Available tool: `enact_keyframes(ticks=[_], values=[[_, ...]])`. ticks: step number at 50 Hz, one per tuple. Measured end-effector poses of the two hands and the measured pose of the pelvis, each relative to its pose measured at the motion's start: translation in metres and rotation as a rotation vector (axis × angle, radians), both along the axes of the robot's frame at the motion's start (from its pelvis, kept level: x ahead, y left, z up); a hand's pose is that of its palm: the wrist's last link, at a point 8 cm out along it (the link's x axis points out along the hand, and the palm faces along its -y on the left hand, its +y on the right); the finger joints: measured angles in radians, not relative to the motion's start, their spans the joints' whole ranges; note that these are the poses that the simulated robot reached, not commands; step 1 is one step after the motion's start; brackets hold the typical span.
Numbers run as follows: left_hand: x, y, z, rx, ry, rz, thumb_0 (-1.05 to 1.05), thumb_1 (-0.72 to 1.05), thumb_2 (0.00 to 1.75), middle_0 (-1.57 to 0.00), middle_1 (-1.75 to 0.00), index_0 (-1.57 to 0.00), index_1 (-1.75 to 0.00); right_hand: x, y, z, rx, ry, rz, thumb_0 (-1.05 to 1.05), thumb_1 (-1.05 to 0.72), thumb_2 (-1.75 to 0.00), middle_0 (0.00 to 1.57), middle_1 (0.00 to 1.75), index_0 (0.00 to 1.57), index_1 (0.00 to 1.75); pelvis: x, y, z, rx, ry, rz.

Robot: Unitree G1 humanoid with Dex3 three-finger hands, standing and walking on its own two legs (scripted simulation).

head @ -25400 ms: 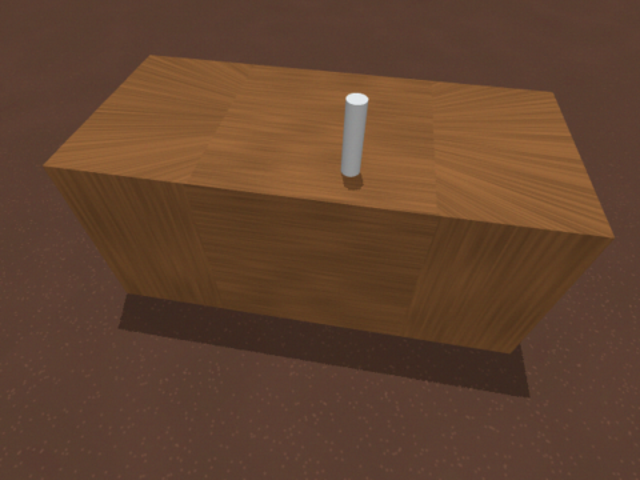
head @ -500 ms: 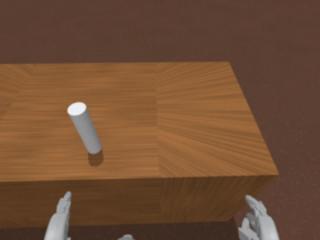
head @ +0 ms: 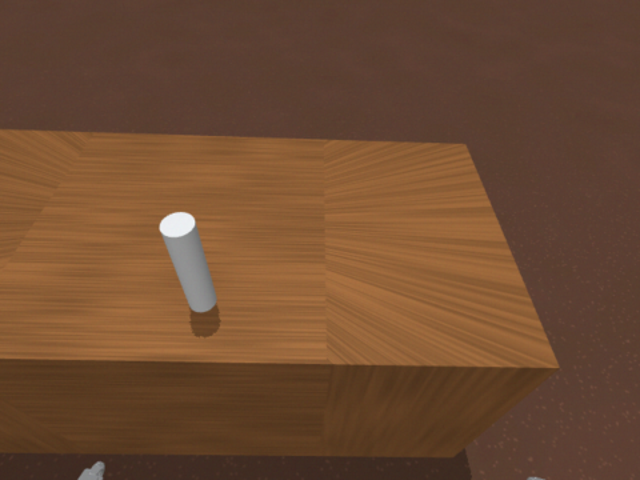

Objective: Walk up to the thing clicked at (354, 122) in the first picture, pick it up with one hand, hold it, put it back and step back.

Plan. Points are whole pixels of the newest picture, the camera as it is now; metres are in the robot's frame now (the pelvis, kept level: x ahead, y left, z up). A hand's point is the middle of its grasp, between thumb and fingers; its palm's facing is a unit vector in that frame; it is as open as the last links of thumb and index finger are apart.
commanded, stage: home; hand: left
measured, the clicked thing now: (191, 266) +0.43 +0.22 -0.04
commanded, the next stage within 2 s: stand in 0.04 s
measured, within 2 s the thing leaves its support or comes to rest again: neither
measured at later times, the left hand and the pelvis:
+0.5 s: hand out of the picture +0.03 +0.26 -0.13, palm faces -0.02 -0.94 -0.35, open 11.7 cm; pelvis -0.01 +0.00 +0.04, yaw +0 degrees
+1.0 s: hand out of the picture +0.07 +0.25 -0.12, palm faces -0.03 -0.94 -0.34, open 7.4 cm; pelvis +0.00 +0.00 +0.04, yaw +0 degrees
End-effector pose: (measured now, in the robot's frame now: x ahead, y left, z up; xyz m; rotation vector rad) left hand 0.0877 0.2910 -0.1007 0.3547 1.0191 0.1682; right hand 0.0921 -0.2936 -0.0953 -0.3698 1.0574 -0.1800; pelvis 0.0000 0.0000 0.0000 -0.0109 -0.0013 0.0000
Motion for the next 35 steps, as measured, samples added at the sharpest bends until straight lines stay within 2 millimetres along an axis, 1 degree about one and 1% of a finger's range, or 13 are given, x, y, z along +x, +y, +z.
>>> enact_keyframes(ticks=[4,10,14,19,22,25,30,32,35], values=[[-0.022,0.010,-0.002,0.001,0.076,0.040,0.00,-0.57,0.03,-0.06,-0.05,-0.05,-0.05,-0.015,0.000,0.002,-0.003,0.062,-0.025,0.01,-0.90,-0.90,0.20,0.30,0.20,0.30,0.000,0.003,0.008,-0.005,-0.017,0.001],[-0.047,0.012,0.001,-0.009,0.163,0.079,0.00,-0.57,0.04,-0.06,-0.06,-0.06,-0.06,-0.027,0.011,0.004,0.025,0.114,-0.040,0.01,-0.90,-0.90,0.20,0.30,0.20,0.30,-0.002,0.006,0.020,-0.005,-0.041,0.001],[-0.059,0.010,0.005,-0.016,0.205,0.091,0.00,-0.48,0.13,-0.11,-0.13,-0.11,-0.13,-0.031,0.017,0.005,0.049,0.132,-0.045,0.01,-0.90,-0.90,0.20,0.30,0.20,0.30,-0.004,0.006,0.027,-0.002,-0.049,0.003],[-0.066,0.008,0.009,-0.016,0.233,0.099,0.00,-0.22,0.39,-0.17,-0.23,-0.16,-0.23,-0.032,0.020,0.005,0.070,0.139,-0.051,0.01,-0.90,-0.90,0.20,0.30,0.20,0.30,-0.006,0.005,0.032,0.002,-0.057,0.003],[-0.066,0.008,0.011,-0.014,0.240,0.103,0.00,-0.02,0.56,-0.19,-0.26,-0.18,-0.26,-0.033,0.018,0.005,0.072,0.145,-0.057,0.01,-0.90,-0.90,0.20,0.30,0.20,0.30,-0.007,0.005,0.034,0.003,-0.061,0.004],[-0.064,0.008,0.013,-0.010,0.241,0.104,0.00,0.19,0.69,-0.20,-0.28,-0.19,-0.28,-0.035,0.015,0.006,0.069,0.153,-0.065,0.01,-0.90,-0.90,0.20,0.30,0.20,0.30,-0.007,0.004,0.035,0.003,-0.062,0.005],[-0.058,0.007,0.015,-0.009,0.237,0.103,0.00,0.55,0.82,-0.20,-0.30,-0.20,-0.30,-0.038,0.009,0.007,0.061,0.164,-0.079,0.01,-0.90,-0.90,0.20,0.30,0.20,0.30,-0.007,0.002,0.037,0.004,-0.065,0.005],[-0.055,0.007,0.015,-0.011,0.234,0.101,0.00,0.65,0.84,-0.21,-0.30,-0.20,-0.30,-0.039,0.007,0.008,0.057,0.169,-0.083,0.01,-0.90,-0.90,0.20,0.30,0.20,0.30,-0.007,0.002,0.037,0.004,-0.065,0.004],[-0.049,0.006,0.015,-0.013,0.230,0.098,0.01,0.76,0.87,-0.21,-0.30,-0.20,-0.30,-0.041,0.005,0.009,0.051,0.178,-0.089,0.01,-0.90,-0.90,0.20,0.30,0.20,0.30,-0.006,0.002,0.038,0.004,-0.062,0.002]])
